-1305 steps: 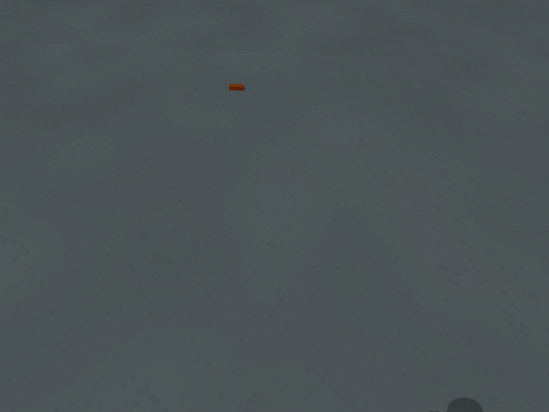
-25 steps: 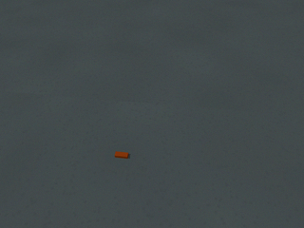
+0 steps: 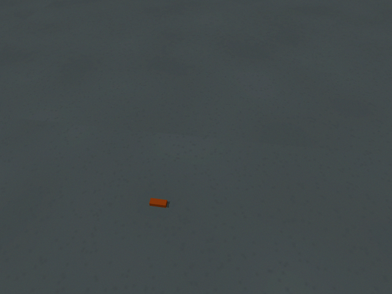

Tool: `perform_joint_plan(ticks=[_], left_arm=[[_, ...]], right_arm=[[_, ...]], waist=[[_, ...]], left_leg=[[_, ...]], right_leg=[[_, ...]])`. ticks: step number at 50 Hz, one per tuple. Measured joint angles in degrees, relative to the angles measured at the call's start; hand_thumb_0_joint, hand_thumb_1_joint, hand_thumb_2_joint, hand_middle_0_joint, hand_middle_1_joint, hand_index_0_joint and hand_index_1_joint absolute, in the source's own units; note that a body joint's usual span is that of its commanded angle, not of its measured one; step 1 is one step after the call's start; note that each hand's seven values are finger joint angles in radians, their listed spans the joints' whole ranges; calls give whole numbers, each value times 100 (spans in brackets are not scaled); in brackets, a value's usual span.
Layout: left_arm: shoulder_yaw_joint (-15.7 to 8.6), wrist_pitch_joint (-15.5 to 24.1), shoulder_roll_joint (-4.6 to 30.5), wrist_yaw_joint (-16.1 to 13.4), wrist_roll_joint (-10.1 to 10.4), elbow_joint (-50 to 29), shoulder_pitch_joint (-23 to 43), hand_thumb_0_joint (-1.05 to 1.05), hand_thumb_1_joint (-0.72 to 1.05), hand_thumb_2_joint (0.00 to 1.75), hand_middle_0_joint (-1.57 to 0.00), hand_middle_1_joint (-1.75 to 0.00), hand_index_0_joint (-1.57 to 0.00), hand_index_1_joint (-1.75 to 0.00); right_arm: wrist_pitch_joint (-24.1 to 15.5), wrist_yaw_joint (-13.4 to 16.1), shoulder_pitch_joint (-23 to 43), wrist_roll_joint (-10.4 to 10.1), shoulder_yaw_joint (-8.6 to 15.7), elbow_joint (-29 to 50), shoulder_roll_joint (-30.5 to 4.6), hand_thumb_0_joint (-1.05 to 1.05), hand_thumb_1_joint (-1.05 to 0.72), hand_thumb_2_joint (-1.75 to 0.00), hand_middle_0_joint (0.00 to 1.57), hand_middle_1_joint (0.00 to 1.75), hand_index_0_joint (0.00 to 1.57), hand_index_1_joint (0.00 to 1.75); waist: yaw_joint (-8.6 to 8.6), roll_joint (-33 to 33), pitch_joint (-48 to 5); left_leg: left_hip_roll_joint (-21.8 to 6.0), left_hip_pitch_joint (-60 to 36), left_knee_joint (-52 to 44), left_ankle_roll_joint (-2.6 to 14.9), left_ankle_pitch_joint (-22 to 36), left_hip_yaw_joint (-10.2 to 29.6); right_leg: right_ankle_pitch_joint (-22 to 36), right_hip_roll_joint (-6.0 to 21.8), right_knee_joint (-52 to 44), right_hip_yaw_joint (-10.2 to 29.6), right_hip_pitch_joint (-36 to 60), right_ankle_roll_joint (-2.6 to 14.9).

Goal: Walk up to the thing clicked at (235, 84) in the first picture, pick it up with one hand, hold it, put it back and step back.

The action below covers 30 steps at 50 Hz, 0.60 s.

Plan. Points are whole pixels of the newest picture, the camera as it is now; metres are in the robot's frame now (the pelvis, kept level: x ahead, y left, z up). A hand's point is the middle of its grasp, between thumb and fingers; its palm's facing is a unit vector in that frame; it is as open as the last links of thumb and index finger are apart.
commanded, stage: walk up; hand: left
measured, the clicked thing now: (158, 202) +0.71 +0.22 -0.77
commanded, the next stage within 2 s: none
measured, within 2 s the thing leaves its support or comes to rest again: neither
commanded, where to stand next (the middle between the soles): +0.30 +0.02 m, yaw -5 degrees
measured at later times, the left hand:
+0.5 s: hand (79, 269) +0.21 +0.30 -0.16, palm faces -0.13 -0.93 -0.33, open 7.4 cm
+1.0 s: hand (122, 201) +0.41 +0.23 -0.18, palm faces -0.08 -0.94 -0.34, open 7.4 cm
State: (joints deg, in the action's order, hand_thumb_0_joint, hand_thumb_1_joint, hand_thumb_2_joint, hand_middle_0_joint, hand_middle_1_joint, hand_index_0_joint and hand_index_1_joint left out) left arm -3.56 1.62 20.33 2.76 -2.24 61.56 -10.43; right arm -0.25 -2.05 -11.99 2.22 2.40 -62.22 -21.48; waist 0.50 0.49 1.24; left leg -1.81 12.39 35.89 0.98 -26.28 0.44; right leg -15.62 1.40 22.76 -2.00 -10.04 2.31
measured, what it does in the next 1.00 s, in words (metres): walks ahead: left foot, then right foot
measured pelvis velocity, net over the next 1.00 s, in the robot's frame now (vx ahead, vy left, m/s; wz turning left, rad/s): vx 0.29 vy -0.02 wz -0.08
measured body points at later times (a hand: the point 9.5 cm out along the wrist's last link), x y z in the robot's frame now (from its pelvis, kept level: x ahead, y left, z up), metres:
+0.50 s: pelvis +0.14 +0.02 -0.01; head +0.16 +0.03 +0.44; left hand +0.22 +0.34 -0.14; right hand +0.12 -0.30 -0.12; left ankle +0.07 +0.15 -0.75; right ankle +0.26 -0.14 -0.72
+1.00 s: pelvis +0.29 -0.02 -0.03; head +0.34 -0.01 +0.41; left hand +0.41 +0.28 -0.15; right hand +0.35 -0.34 -0.14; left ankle +0.39 +0.09 -0.75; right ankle +0.27 -0.13 -0.75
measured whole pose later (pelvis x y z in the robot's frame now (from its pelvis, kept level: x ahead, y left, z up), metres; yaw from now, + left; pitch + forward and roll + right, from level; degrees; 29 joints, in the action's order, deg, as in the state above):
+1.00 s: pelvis +0.29 -0.02 -0.03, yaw -4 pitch -3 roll +0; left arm -1.6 0.0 22.1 0.3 0.7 47.7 -11.8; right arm -2.0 0.5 -13.9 0.7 2.6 -49.5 -22.0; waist 0.6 -1.6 8.0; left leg -0.1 22.1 37.2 0.5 -12.1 -0.8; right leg -23.7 0.7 42.1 -2.3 -15.2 1.3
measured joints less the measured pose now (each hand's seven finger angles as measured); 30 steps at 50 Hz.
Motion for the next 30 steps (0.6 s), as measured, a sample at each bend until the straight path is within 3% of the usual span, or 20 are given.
perform_joint_plan(ticks=[2,6,8,9,11,14,21,27,29,30], left_arm=[[-64,44,59,1,-23,-156,-129,0,90,90,-21,-30,-21,-30],[-112,-85,179,35,-38,-289,-408,0,90,90,-21,-30,-21,-30],[-130,-244,299,32,-24,-285,-551,0,90,90,-21,-30,-21,-30],[-135,-324,346,1,-7,-265,-600,0,90,90,-21,-30,-20,-30],[-123,-409,418,-29,36,-237,-640,1,91,90,-20,-30,-20,-30],[-109,-310,470,23,98,-348,-611,1,91,90,-20,-30,-20,-30],[-96,-214,474,163,77,-575,-583,1,91,90,-20,-30,-20,-30],[-48,-177,364,236,69,-779,-329,1,91,90,-20,-30,-20,-30],[-49,-131,294,224,67,-848,-218,1,91,90,-20,-30,-20,-30],[-55,-90,202,197,65,-875,-111,1,91,90,-20,-30,-20,-30]], right_arm=[[-30,-11,-62,15,64,69,-73,1,-91,-90,20,30,21,30],[-118,-63,-105,26,232,253,-240,1,-91,-90,20,30,21,30],[-249,-39,-169,45,331,415,-223,1,-91,-90,20,30,21,30],[-301,4,-215,74,356,491,-182,1,-91,-90,20,30,21,30],[-322,58,-339,62,339,547,-83,0,-91,-90,20,30,21,30],[-278,67,-563,12,272,521,-10,0,-90,-90,20,30,21,30],[-389,51,-847,-66,200,748,29,1,-90,-90,20,30,21,30],[-361,40,-910,-94,146,1050,-61,1,-90,-90,21,30,21,30],[-315,63,-929,-103,135,1136,-113,1,-90,-90,21,30,21,30],[-280,88,-890,-121,135,1146,-158,1,-90,-90,21,30,21,30]], waist=[[75,-60,88],[151,24,210],[108,-127,217],[58,-214,192],[-111,-341,128],[-170,-434,132],[-187,-445,285],[-223,-277,431],[-262,-126,441],[-286,82,528]], left_leg=[[7,236,285,37,-19,-118],[-146,343,-218,92,288,-96],[-78,241,-351,-10,1200,-231],[-43,235,-263,-52,1206,-303],[18,117,-313,-61,1052,-316],[62,-260,-717,10,1056,-318],[82,-1059,-1352,-44,946,-535],[4,-1335,-1079,-223,339,-720],[-126,-1310,-703,-298,-25,-708],[-317,-1227,-313,-245,-201,-636]], right_leg=[[468,60,-132,39,108,31],[162,40,160,35,198,-195],[-735,96,1083,230,-98,-102],[-1080,-4,1785,470,-390,-61],[-1051,-270,2867,769,-900,6],[-589,-311,3442,739,-1400,-26],[279,45,2568,747,-1844,-266],[458,250,1369,313,-1573,-126],[678,148,1153,168,-1359,-85],[659,14,1232,48,-1290,-107]])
